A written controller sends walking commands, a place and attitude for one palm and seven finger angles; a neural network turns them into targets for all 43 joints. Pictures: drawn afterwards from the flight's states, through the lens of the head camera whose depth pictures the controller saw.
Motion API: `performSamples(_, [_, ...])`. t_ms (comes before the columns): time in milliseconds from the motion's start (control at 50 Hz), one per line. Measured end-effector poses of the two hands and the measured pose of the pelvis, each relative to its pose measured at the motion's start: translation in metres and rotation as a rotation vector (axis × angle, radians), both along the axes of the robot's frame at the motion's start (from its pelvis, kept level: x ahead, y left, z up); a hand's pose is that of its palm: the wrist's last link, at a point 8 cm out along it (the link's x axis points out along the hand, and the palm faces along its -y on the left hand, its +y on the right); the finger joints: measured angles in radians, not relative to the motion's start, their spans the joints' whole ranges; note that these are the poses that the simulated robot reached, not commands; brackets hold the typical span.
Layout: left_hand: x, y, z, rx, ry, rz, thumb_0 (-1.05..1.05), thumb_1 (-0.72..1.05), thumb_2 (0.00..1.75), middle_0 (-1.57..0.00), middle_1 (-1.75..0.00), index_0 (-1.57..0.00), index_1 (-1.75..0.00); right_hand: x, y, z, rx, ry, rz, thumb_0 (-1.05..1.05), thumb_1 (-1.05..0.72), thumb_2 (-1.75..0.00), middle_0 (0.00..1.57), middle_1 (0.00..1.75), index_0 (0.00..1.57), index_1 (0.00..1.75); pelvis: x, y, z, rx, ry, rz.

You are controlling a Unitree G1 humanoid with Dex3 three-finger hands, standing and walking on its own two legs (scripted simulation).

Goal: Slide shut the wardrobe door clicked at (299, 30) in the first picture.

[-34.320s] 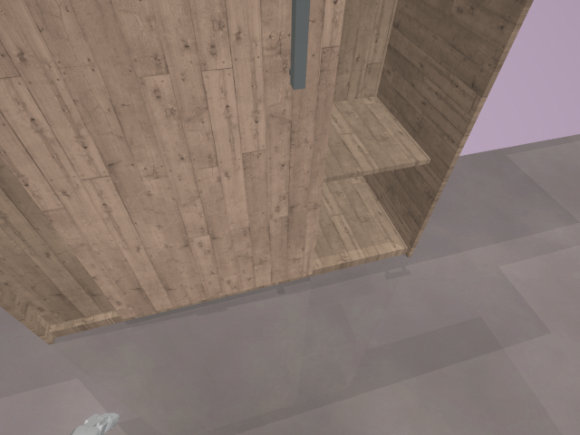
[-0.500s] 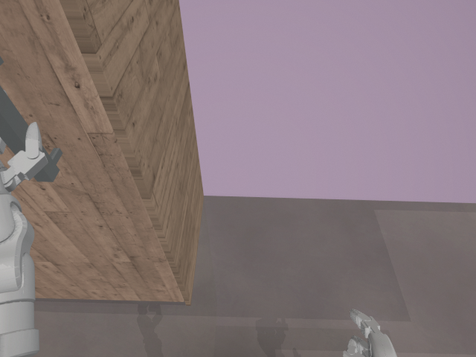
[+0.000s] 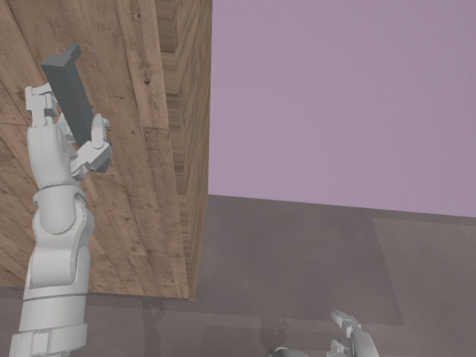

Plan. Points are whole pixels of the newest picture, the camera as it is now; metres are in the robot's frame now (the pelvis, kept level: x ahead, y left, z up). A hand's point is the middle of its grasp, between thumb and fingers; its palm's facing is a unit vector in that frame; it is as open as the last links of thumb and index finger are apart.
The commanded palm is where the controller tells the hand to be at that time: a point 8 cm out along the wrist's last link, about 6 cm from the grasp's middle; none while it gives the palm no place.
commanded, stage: stop walking and hold the door there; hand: left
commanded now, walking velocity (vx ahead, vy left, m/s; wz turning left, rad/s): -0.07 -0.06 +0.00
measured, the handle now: (87, 113) +0.38 +0.28 +0.19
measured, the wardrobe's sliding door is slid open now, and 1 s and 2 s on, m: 0.00 0.00 0.00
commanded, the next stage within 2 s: loosen the grip on the handle in 0.56 s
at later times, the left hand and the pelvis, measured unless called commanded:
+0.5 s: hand (104, 143) +0.34 +0.25 +0.17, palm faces +0.53 -0.84 -0.12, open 7.6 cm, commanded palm +0.30 +0.26 +0.17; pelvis +0.04 -0.03 -0.01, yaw -1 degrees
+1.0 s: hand (93, 140) +0.34 +0.26 +0.18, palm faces +0.61 -0.78 -0.11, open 12.9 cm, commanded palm +0.30 +0.28 +0.16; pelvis -0.02 -0.02 -0.02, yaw -1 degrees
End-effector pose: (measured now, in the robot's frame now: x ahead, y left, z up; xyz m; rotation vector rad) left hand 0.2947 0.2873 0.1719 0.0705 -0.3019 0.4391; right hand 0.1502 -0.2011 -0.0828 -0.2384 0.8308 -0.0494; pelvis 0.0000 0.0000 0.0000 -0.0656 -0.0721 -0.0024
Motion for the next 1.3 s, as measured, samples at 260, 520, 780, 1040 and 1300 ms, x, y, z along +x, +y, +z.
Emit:
performSamples(260, [0.0, -0.004, 0.002, 0.101, 0.041, 0.097, -0.08, 0.67, 0.84, -0.46, -1.34, 0.0, -1.25, 0.063, -0.013, -0.002, 0.051, -0.135, 0.044, 0.01, -0.9, -0.89, 0.21, 0.3, 0.21, 0.3, 0.026, -0.022, -0.01, 0.057, 0.018, -0.035])
performSamples(520, [0.0, -0.006, 0.002, 0.109, 0.044, 0.124, -0.08, 0.68, 0.84, -0.45, -1.34, 0.0, -1.23, 0.049, -0.077, -0.004, -0.048, -0.103, -0.113, 0.01, -0.9, -0.89, 0.2, 0.3, 0.2, 0.3, 0.038, -0.028, -0.011, 0.056, 0.045, -0.022])
performSamples(780, [0.007, 0.021, 0.01, 0.082, 0.006, 0.05, -0.11, 0.38, 0.73, -0.53, -1.43, -0.2, -1.34, 0.003, -0.066, -0.013, -0.067, -0.05, -0.045, 0.01, -0.9, -0.89, 0.2, 0.3, 0.2, 0.3, 0.005, -0.026, -0.015, 0.057, 0.053, -0.002])
performSamples(1040, [-0.005, 0.004, 0.005, 0.099, 0.029, 0.202, -0.01, -0.3, 0.33, -0.42, -1.35, -0.16, -1.22, -0.024, -0.044, -0.02, -0.02, -0.149, -0.038, 0.01, -0.9, -0.89, 0.2, 0.3, 0.2, 0.3, -0.02, -0.018, -0.025, 0.074, 0.051, -0.01])
performSamples(1300, [-0.001, 0.015, -0.005, 0.092, -0.021, 0.126, -0.01, -0.54, 0.21, -0.32, -1.23, -0.25, -1.17, -0.014, -0.048, -0.024, -0.086, -0.131, -0.042, 0.01, -0.9, -0.89, 0.2, 0.3, 0.2, 0.3, -0.005, -0.011, -0.029, 0.055, 0.053, -0.004])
